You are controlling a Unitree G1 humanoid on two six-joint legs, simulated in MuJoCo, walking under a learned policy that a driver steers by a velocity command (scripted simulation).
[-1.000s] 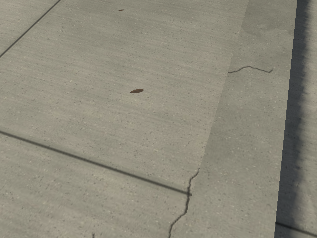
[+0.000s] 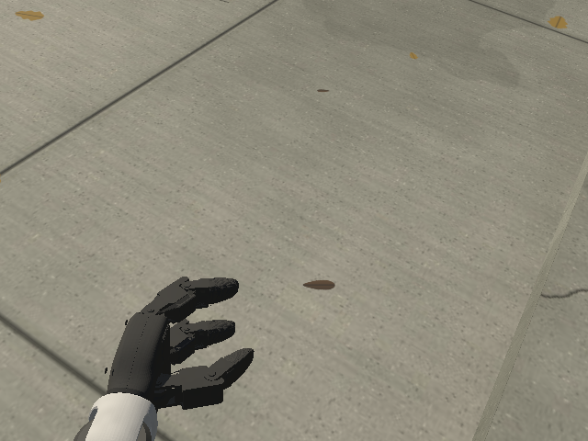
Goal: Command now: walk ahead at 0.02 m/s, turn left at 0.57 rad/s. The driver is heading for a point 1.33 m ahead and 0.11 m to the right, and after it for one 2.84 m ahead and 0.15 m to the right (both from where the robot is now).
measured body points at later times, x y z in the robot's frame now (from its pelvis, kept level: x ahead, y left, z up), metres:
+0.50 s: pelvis +0.09 -0.03 -0.01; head +0.12 -0.03 +0.44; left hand +0.17 +0.21 -0.13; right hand +0.25 -0.23 -0.14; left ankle +0.10 +0.06 -0.74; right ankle +0.12 -0.10 -0.73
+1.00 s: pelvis +0.21 -0.11 -0.02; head +0.23 -0.13 +0.43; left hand +0.45 +0.11 -0.09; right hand +0.21 -0.40 -0.15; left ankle +0.11 +0.06 -0.67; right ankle +0.23 -0.19 -0.73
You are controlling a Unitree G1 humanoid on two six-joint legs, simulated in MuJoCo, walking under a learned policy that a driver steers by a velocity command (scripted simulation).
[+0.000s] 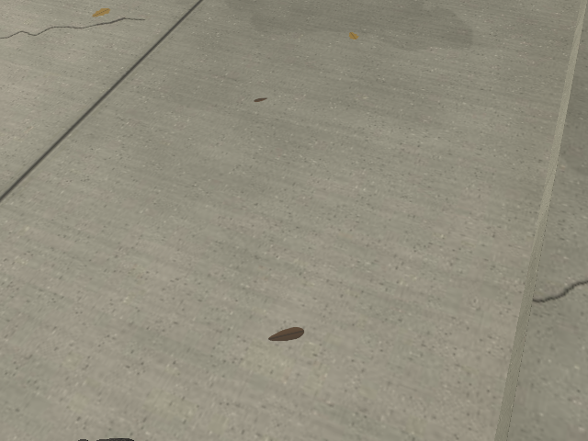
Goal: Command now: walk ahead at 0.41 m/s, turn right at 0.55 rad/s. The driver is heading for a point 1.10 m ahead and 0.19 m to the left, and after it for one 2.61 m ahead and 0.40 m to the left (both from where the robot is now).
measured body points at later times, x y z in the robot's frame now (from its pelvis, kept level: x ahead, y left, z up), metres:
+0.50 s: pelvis +0.27 +0.01 +0.00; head +0.32 +0.01 +0.45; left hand +0.32 +0.29 -0.12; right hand +0.47 -0.22 -0.09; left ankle +0.39 +0.10 -0.71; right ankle +0.09 -0.11 -0.61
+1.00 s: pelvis +0.38 -0.03 +0.02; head +0.42 -0.04 +0.47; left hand +0.43 +0.28 -0.06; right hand +0.64 -0.24 -0.07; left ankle +0.33 +0.09 -0.62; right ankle +0.46 -0.13 -0.71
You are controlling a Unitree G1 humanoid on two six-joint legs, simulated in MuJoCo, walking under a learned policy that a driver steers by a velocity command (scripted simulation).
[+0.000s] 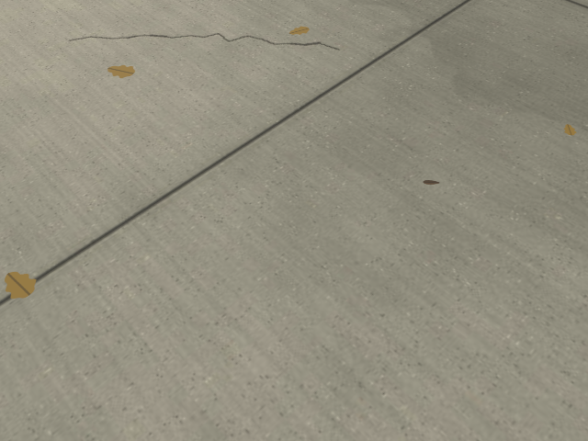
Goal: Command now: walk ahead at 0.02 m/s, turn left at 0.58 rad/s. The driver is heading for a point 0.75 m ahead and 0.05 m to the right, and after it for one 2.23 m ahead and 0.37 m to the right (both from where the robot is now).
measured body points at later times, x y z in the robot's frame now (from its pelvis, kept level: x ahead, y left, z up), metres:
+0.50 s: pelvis +0.02 +0.04 +0.00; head +0.03 +0.05 +0.45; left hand +0.08 +0.33 -0.12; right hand +0.22 -0.17 -0.08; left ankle -0.01 +0.14 -0.73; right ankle +0.01 -0.11 -0.69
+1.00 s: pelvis +0.16 -0.05 +0.01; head +0.19 -0.08 +0.46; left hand +0.26 +0.21 -0.09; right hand +0.31 -0.35 -0.08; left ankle +0.32 +0.10 -0.66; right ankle +0.08 -0.11 -0.73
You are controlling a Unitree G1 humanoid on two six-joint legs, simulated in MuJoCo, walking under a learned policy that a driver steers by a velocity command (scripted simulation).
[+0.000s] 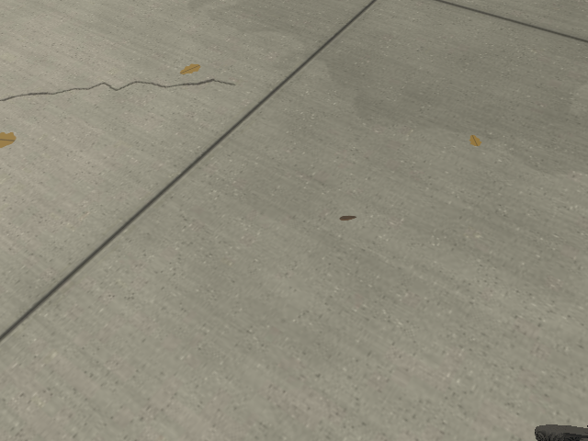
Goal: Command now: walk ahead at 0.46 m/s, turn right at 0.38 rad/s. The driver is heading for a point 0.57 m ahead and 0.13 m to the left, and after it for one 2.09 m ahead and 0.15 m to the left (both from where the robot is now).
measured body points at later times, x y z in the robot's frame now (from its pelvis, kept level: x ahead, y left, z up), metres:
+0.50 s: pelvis +0.30 +0.03 +0.00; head +0.33 +0.04 +0.44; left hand +0.46 +0.31 -0.09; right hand +0.39 -0.23 -0.12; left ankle +0.30 +0.11 -0.75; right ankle +0.43 -0.13 -0.68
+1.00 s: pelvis +0.57 +0.03 +0.00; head +0.60 +0.03 +0.45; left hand +0.49 +0.30 -0.12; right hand +0.85 -0.13 -0.08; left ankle +0.64 +0.22 -0.70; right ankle +0.58 -0.09 -0.75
